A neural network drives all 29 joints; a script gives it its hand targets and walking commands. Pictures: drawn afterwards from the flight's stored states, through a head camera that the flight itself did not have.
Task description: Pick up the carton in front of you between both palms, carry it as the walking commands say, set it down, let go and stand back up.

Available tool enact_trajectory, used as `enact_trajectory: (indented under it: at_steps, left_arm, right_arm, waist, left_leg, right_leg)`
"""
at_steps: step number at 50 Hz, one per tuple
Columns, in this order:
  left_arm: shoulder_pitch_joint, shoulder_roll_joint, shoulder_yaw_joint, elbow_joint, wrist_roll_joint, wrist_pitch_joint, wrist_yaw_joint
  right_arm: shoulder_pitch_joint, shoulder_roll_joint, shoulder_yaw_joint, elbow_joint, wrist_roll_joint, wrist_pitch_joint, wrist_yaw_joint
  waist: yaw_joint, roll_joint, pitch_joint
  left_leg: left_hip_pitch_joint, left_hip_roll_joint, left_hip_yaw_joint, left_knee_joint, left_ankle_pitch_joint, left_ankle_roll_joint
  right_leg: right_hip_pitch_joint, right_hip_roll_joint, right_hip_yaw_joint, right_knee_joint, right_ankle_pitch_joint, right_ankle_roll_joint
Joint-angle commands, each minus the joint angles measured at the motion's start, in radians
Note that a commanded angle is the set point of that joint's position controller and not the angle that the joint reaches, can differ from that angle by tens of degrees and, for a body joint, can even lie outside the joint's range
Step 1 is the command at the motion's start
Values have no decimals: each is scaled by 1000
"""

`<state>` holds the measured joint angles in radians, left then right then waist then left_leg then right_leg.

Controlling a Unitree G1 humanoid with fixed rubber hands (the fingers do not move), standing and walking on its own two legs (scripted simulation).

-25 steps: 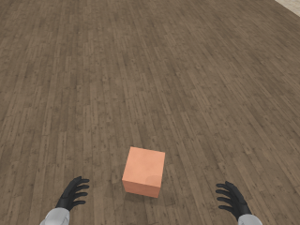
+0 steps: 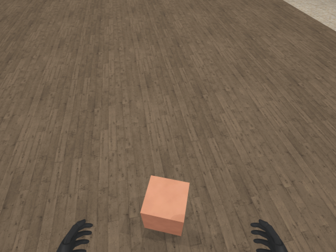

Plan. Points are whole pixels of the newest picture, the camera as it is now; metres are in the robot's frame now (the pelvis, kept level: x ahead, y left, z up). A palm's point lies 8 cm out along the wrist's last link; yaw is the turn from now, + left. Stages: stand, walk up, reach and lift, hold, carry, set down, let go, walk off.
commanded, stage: stand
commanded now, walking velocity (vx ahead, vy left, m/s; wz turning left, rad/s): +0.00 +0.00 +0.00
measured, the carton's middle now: (166, 206) +0.45 +0.03 -0.64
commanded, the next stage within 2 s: none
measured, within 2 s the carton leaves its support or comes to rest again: neither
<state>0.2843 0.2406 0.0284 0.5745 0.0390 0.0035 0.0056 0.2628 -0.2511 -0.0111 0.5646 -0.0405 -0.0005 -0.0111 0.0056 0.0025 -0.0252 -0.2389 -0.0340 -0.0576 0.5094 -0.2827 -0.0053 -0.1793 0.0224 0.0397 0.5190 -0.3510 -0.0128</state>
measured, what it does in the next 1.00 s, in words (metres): stands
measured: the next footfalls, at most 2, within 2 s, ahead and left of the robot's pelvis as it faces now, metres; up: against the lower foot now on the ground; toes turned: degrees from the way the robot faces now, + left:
none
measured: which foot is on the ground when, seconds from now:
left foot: down 0.00-1.00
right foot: down 0.00-1.00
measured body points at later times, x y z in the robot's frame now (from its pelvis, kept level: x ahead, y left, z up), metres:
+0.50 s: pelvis +0.04 -0.02 -0.01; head +0.04 -0.04 +0.44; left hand +0.11 +0.23 -0.12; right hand +0.13 -0.28 -0.15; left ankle -0.01 +0.12 -0.73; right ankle -0.05 -0.11 -0.73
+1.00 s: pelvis +0.02 -0.03 +0.00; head +0.02 -0.04 +0.45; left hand +0.02 +0.22 -0.14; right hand +0.06 -0.28 -0.16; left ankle -0.01 +0.12 -0.73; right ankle -0.05 -0.11 -0.74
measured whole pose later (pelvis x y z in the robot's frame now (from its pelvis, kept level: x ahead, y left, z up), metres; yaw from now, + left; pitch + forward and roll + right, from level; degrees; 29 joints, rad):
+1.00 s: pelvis +0.02 -0.03 +0.00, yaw +3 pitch +1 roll +1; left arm 0.41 0.22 -0.01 0.85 0.02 0.00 0.04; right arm 0.32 -0.24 0.03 0.98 -0.02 0.02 -0.05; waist 0.01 0.01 -0.03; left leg -0.24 -0.01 -0.12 0.55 -0.33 -0.04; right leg -0.15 0.05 -0.03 0.54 -0.40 -0.07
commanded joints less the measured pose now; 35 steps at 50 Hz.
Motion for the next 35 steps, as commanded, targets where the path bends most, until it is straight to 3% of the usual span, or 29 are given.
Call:
enact_trajectory:
  at_steps: [1, 5, 17, 24, 35]
  left_arm:
    - [-27, 96, 24, -26, -8, -75, 8]
    - [20, 107, 19, 8, -18, -84, 10]
    - [117, 120, 4, 52, -29, -46, 32]
    - [131, 116, 2, 84, -30, -29, 40]
    - [153, 111, 0, 150, -27, -13, 44]
  right_arm:
    - [-25, -90, -22, 6, 5, -86, 1]
    - [12, -115, -22, 75, 12, -97, -6]
    - [77, -109, 3, 190, 26, -52, -27]
    - [85, -106, 11, 225, 29, -30, -36]
    - [93, -108, 15, 287, 27, -5, -41]
  waist:
    - [-7, -5, -50]
    - [-4, -22, -103]
    - [3, -29, -64]
    - [7, -18, -41]
    - [5, -18, 7]
  left_leg:
    - [-1, 111, -118, -66, 94, -2]
    - [7, 109, -115, -7, 292, 10]
    - [-36, 78, -68, 73, 312, 8]
    - [-31, 72, -57, 83, 306, 7]
    - [-24, 77, -70, 52, 270, 10]
  right_leg:
    - [-102, -111, 89, -88, 56, 8]
    - [-58, -111, 71, -37, 289, 12]
    - [-18, -113, 39, 27, 629, -14]
    - [-5, -112, 33, 26, 651, -30]
    - [-4, -109, 33, -17, 517, -45]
